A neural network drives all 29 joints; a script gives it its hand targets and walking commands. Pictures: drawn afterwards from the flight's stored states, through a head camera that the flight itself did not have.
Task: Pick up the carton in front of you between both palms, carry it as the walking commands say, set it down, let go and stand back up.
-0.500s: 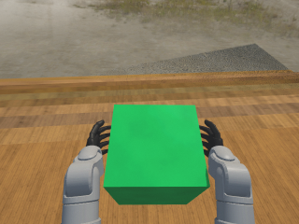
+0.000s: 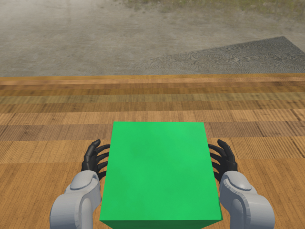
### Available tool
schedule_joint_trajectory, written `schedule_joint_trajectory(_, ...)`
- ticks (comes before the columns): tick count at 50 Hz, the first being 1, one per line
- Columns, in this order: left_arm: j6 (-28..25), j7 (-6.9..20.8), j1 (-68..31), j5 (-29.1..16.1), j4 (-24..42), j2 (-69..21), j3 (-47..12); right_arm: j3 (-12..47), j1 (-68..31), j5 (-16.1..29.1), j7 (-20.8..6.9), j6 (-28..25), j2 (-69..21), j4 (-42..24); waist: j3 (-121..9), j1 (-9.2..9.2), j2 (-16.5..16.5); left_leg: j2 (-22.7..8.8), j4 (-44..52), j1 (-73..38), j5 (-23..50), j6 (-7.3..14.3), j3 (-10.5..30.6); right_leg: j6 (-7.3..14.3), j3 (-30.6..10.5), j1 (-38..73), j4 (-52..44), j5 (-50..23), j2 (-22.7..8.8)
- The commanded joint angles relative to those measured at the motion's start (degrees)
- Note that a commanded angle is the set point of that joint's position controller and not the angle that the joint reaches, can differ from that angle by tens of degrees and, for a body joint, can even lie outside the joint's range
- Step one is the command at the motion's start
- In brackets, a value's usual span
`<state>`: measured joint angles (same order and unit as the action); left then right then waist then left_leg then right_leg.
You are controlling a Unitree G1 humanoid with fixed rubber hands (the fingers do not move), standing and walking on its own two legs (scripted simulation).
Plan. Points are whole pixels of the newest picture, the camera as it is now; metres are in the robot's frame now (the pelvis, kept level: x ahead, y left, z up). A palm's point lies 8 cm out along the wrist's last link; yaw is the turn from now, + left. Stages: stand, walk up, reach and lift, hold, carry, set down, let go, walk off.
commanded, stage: carry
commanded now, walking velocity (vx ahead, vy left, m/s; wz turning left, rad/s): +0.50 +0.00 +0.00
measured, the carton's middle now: (157, 181) +0.23 +0.01 +0.02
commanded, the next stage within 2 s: none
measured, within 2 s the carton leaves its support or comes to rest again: neither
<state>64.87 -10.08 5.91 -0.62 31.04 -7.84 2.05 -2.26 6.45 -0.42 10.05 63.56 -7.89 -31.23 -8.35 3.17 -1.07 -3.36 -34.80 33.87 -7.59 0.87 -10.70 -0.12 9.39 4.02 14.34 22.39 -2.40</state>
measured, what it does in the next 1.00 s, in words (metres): walks ahead: left foot, then right foot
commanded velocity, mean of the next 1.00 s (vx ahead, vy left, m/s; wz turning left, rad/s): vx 0.50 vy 0.00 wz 0.00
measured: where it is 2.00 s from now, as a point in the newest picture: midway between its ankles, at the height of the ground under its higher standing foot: (150, 122)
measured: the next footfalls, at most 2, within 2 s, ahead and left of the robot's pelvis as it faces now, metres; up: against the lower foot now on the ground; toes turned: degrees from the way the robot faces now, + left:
left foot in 0.06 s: +0.23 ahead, +0.10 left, +0.00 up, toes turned +10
right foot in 0.62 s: +0.58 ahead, -0.07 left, +0.00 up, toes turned -8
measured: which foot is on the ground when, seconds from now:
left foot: up 0.00-0.04, down 0.06-0.64, up 0.66-1.00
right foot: down 0.00-0.10, up 0.12-0.60, down 0.62-1.00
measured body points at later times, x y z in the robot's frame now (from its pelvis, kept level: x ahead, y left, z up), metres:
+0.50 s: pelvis +0.30 +0.03 +0.00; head +0.29 +0.03 +0.45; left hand +0.60 +0.18 +0.08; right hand +0.59 -0.14 +0.09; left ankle +0.19 +0.09 -0.73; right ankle +0.46 -0.11 -0.69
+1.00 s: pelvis +0.62 -0.02 +0.00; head +0.69 -0.03 +0.44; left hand +0.98 +0.13 +0.08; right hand +0.98 -0.18 +0.08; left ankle +0.71 +0.11 -0.69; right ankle +0.54 -0.07 -0.73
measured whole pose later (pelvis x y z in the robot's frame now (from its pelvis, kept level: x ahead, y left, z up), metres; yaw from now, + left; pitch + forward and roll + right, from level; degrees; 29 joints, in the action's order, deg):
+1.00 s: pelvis +0.62 -0.02 +0.00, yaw -2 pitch +6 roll +1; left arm 53.3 -9.6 -25.8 1.3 7.6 -9.4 15.4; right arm -16.3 -25.8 -1.8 10.9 53.5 -8.2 -8.2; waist 2.6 1.9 0.3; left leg -2.0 -50.5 39.3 -7.0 3.5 -3.1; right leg 5.1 6.8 -12.8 30.0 22.9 2.0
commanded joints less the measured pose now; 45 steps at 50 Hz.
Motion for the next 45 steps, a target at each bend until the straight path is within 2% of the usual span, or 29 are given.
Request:
schedule_joint_trajectory(1, -0.83, 3.42, -19.22, -10.63, 7.09, -33.35, -31.81, 29.4, -16.53, 6.92, -0.95, 0.11, -35.37, -3.96, -0.04, -2.5, -9.63, 3.69, 2.48, -13.17, 3.0, 1.53, -4.99, 4.54, -0.57, -6.07, 3.44, -45.12, -10.98)
schedule_joint_trajectory(2, -0.62, 3.54, -19.23, -10.29, 7.09, -32.68, -31.78, 29.63, -16.56, 7.16, -1.23, 0.28, -34.95, -3.82, -1.84, -3.21, -9.03, 5.52, 3.78, -19.8, 1.09, 1.85, -7.03, 3.58, 2.25, -7.56, 10.05, -48.05, -9.79)
schedule_joint_trajectory(3, -0.43, 3.59, -19.03, -9.95, 7.12, -31.98, -31.72, 29.82, -16.23, 7.32, -1.46, 0.47, -34.37, -3.61, -4.73, -4.03, -6.78, 6.38, 5.77, -29.04, -1.6, 1.84, -8.02, 2.29, 4.17, -10.76, 19.51, -45.41, -7.67)
schedule_joint_trajectory(4, -0.18, 3.57, -19.57, -9.74, 7.19, -31.01, -31.47, 29.81, -15.92, 7.28, -1.68, 0.7, -34.05, -3.83, -7.42, -5.25, -2.49, -0.44, 7.16, -38.31, -7.43, 2.42, 1.55, 1.2, 3.11, -18.86, 32.16, -33.7, -5.86)
schedule_joint_trajectory(5, 0.2, 3.5, -19.64, -9.54, 7.49, -30.82, -31.19, 29.55, -16.51, 7.1, -1.84, 0.69, -33.09, -3.05, -11.95, -4.97, 13.94, -18.25, 17.98, -45.37, -23.22, 10.03, 34.7, -1.41, 1.51, -33.19, 51.41, -13.65, 1.15)
schedule_joint_trajectory(6, 0.06, 3.5, -19.91, -9.21, 6.62, -31.05, -31.4, 30.24, -16.77, 7.84, -2.14, 0.7, -34.53, -2.5, -11.06, -4.45, 15.0, -21.62, 24.98, -44.02, -17.16, 13.05, 43.85, -0.11, -6.44, -39.33, 60.76, 3.72, 2.11)
schedule_joint_trajectory(7, -0.22, 3.65, -20.61, -8.64, 5.13, -33.41, -31.36, 30.91, -18.77, 8.96, -2.54, 0.41, -35.9, -3.07, -9.78, -4.64, 11.12, -20.49, 24.34, -40.77, -10.98, 12.9, 38.19, 1.61, -9.46, -40.42, 64.44, 3.01, -1.21)
schedule_joint_trajectory(8, -0.71, 3.95, -20.64, -7.79, 3.39, -35.78, -30.87, 31.7, -20.28, 9.18, -3.09, -0.05, -37.99, -2.45, -9.38, -4.59, 6.17, -19.06, 22.74, -36.97, -6.07, 12.06, 32.6, 2.71, -10.0, -40.56, 64.66, 0.91, -3.38)
schedule_joint_trajectory(9, -1.45, 4.21, -21.22, -6.95, 1.82, -37.74, -30.2, 32.85, -22.76, 9.56, -3.65, -0.68, -40.21, -2.2, -8.67, -4.05, 1.77, -17.55, 22.74, -32.47, -6.34, 10.17, 27.57, 3.09, -10.51, -39.66, 61.31, -2.45, -5.16)
schedule_joint_trajectory(10, -2.25, 4.25, -21.78, -5.96, -0.04, -39.51, -29.54, 33.45, -25.11, 9.8, -4.1, -1.4, -41.74, -1.59, -8.51, -3.6, 1.76, -15.67, 23.64, -28.95, -9.43, 7.94, 23.03, 3.0, -10.47, -37.93, 57.7, -4.89, -5.97)
schedule_joint_trajectory(12, -3.84, 3.83, -22.11, -4.12, -3.29, -41.06, -28.6, 33.37, -26.74, 10.23, -4.81, -2.7, -42.07, 0.42, -8.11, -3.47, 4.14, -13.14, 23.51, -26.36, -11.51, 6.78, 17.27, 2.71, -8.27, -38.02, 54.04, -7.52, -4.86)
schedule_joint_trajectory(15, -5.73, 2.25, -24.66, -2.47, -6.06, -40.45, -27.06, 31.53, -28.4, 9.68, -4.53, -4.31, -39.96, 3.74, -5.67, -3.69, 6.89, -12.35, 25.77, -26.79, -12.57, 7.19, 13.2, 0.98, -5.53, -42.04, 45.0, -11.56, -4.77)
schedule_joint_trajectory(19, -7.36, 0.33, -32.64, -3.09, -8.74, -38.49, -26.05, 27.32, -32.19, 7.58, -2.27, -6.07, -37.32, 8.67, -2.44, -4.38, 7.17, -11.23, 25.65, -30.92, -5.77, 8.37, 9.86, 0.08, -3.2, -46.73, 34.61, -17.56, -4.45)
schedule_joint_trajectory(22, -8.28, -0.8, -40.86, -4.31, -11.15, -36.44, -25.09, 24.36, -38.56, 6.53, -0.14, -7.14, -35.48, 11.94, -0.89, -5.26, 7.44, -10.01, 22.37, -33.43, 3.1, 8.88, 7.22, 1.16, -1.76, -46.93, 29.86, -20.16, -3.31)
schedule_joint_trajectory(26, -8.87, -1.96, -49.59, -4.37, -17.15, -33.26, -22.19, 22.0, -48.52, 6.15, 1.94, -7.92, -33.23, 18.38, 0.28, -6.33, 8.19, -9.83, 17.65, -34.95, 12.75, 8.8, 6.35, 4.28, 0.26, -43.27, 23.65, -20.59, -0.56)
schedule_joint_trajectory(27, -9.03, -2.11, -51.55, -4.23, -18.91, -32.98, -21.32, 21.7, -51.36, 6.04, 2.27, -8.06, -33.08, 19.9, -0.04, -5.99, 8.58, -9.88, 15.77, -35.46, 16.83, 8.24, 5.95, 5.15, 0.62, -41.06, 22.51, -19.37, 0.31)
schedule_joint_trajectory(28, -9.24, -2.19, -53.41, -4.07, -20.8, -32.9, -20.29, 21.47, -54.01, 5.97, 2.54, -8.2, -33.22, 21.42, -1.63, -4.92, 8.95, -9.72, 11.99, -35.86, 25.42, 7.29, 4.86, 6.1, 1.26, -36.87, 21.78, -17.65, 1.61)
schedule_joint_trajectory(29, -9.45, -2.25, -54.95, -3.85, -22.69, -32.98, -19.16, 21.28, -56.44, 5.92, 2.73, -8.34, -33.54, 22.76, -4.86, -3.42, 8.5, -8.87, 5.94, -36.38, 34.1, 5.74, 3.23, 6.34, 2.62, -30.01, 19.88, -16.47, 3.75)
schedule_joint_trajectory(30, -9.65, -2.35, -55.45, -3.53, -25.12, -33.07, -18.14, 21.05, -58.78, 5.9, 2.86, -8.36, -33.91, 24.09, -9.83, -0.69, 6.22, -6.58, -5.87, -35.76, 36.75, 3.5, -0.1, 6.08, 5.02, -19.71, 15.46, -15.4, 6.49)
schedule_joint_trajectory(31, -9.87, -2.25, -56.53, -3.12, -26.31, -33.51, -17.07, 20.78, -61.01, 6.01, 3.04, -8.48, -34.24, 24.55, -16.53, 1.54, 1.99, -4.46, -20.28, -28.24, 24.85, 2.05, 0.4, 6.41, -2.24, -6.21, 15.29, -12.65, 1.01)
schedule_joint_trajectory(32, -10.0, -2.45, -59.45, -3.19, -27.0, -32.26, -16.21, 20.54, -62.03, 6.13, 3.08, -8.48, -35.64, 24.94, -21.99, 0.52, -9.74, 3.42, -36.08, -10.74, 0.06, 0.27, 2.91, 12.88, -30.94, 6.95, 13.0, -12.2, -14.8)
schedule_joint_trajectory(33, -10.27, -2.53, -60.76, -4.13, -28.53, -33.91, -16.37, 19.24, -63.48, 6.15, 3.16, -8.58, -36.6, 25.88, -23.87, 1.64, -18.39, 9.3, -48.0, 2.3, -21.32, 0.17, 8.89, 18.2, -45.42, 14.19, 5.43, -14.51, -18.76)
schedule_joint_trajectory(34, -10.69, -2.14, -63.23, -5.39, -28.16, -35.98, -17.24, 18.84, -66.52, 6.03, 3.32, -8.86, -37.9, 27.17, -22.89, 1.13, -15.32, 5.83, -52.34, 6.74, -20.13, 1.89, 13.43, 17.42, -40.61, 14.0, 7.79, -20.23, -18.15)
schedule_joint_trajectory(35, -11.19, -1.55, -66.0, -6.69, -27.71, -38.51, -18.5, 18.26, -68.17, 6.21, 3.18, -9.33, -39.42, 28.02, -20.27, 1.0, -7.8, 4.17, -50.97, 7.82, -18.47, 2.38, 14.15, 15.34, -34.67, 10.14, 10.27, -28.08, -16.55)
schedule_joint_trajectory(36, -11.74, -0.91, -68.76, -7.65, -26.8, -40.86, -19.55, 17.72, -69.22, 5.86, 2.82, -9.79, -41.22, 29.08, -18.83, -0.26, -2.57, 2.36, -46.43, 7.29, -16.36, 2.67, 14.2, 13.21, -29.11, 5.99, 11.44, -32.83, -15.19)
schedule_joint_trajectory(38, -12.86, 0.02, -72.99, -8.82, -25.05, -44.39, -21.23, 17.35, -69.91, 4.8, 2.04, -10.58, -43.81, 30.14, -19.36, -1.61, -1.81, 0.49, -38.07, 4.91, -13.27, 2.48, 13.34, 11.16, -22.76, 2.55, 11.0, -33.65, -13.41)
schedule_joint_trajectory(41, -13.5, 0.51, -70.64, -8.83, -23.38, -44.59, -22.27, 18.57, -67.45, 4.73, 1.51, -11.34, -44.5, 29.45, -19.55, -1.23, -4.57, 0.76, -28.48, 4.89, -11.5, 1.63, 10.6, 11.42, -17.34, 3.0, 10.88, -41.75, -11.57)
schedule_joint_trajectory(43, -13.36, 0.58, -67.44, -8.37, -22.88, -43.88, -22.31, 19.18, -64.99, 4.69, 1.48, -11.43, -44.05, 28.09, -18.47, -0.83, -5.06, 1.91, -21.18, 6.11, -9.73, 1.32, 8.47, 11.65, -15.02, 4.3, 10.88, -46.46, -9.85)
schedule_joint_trajectory(45, -12.98, 0.65, -64.67, -8.14, -21.26, -43.35, -22.69, 20.26, -62.8, 4.97, 1.31, -11.15, -44.06, 26.04, -17.56, -0.38, -5.85, 2.89, -14.84, 4.31, -4.51, 1.39, 6.38, 11.28, -11.54, 4.26, 11.97, -50.36, -8.07)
